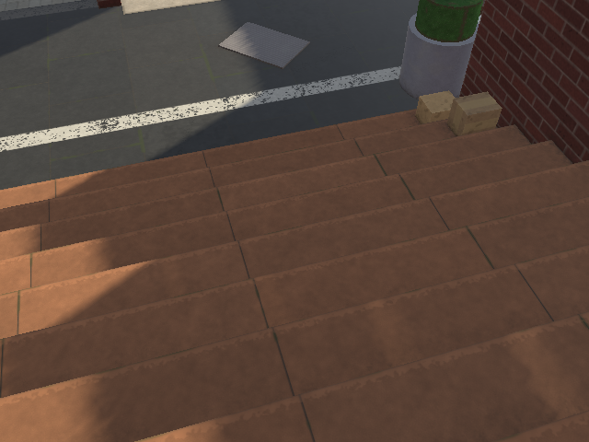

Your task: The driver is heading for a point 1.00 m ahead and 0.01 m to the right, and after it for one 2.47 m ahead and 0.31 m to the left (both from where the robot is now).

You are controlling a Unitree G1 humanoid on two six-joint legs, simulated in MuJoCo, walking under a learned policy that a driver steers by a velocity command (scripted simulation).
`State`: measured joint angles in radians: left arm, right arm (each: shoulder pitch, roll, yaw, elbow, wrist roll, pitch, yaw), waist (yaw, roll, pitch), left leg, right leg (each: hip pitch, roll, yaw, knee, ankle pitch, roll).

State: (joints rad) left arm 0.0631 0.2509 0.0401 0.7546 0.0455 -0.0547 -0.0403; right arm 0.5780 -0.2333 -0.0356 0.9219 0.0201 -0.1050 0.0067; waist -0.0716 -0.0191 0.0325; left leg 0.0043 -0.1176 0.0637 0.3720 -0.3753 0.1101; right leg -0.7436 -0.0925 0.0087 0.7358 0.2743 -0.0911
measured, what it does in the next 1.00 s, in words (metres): goes down: right foot 0.13 m lower, then left foot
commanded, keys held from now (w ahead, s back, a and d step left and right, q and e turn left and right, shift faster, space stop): shift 0.40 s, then w+shift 0.32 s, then shift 0.18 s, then e+shift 0.10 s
